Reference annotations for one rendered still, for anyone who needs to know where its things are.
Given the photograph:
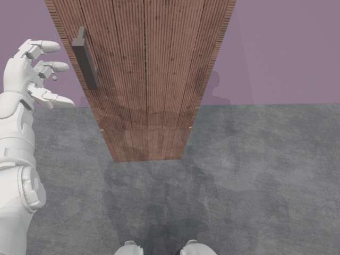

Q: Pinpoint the left robot forearm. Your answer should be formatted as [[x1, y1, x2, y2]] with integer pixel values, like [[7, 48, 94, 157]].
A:
[[0, 92, 36, 171]]

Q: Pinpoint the left robot thigh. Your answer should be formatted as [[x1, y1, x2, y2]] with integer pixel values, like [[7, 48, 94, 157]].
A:
[[114, 244, 143, 255]]

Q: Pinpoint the cupboard door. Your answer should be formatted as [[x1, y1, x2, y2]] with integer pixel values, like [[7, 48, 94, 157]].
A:
[[52, 0, 230, 131]]

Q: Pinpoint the left robot hand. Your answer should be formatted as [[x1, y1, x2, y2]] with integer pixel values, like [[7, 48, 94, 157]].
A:
[[3, 39, 75, 109]]

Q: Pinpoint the robot left upper arm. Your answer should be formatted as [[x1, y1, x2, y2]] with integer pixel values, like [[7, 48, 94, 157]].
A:
[[0, 166, 46, 255]]

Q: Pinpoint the right robot shin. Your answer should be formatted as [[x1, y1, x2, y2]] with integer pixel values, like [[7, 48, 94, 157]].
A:
[[185, 240, 197, 247]]

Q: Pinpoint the handle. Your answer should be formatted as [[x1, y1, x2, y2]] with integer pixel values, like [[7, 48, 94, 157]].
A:
[[71, 27, 99, 90]]

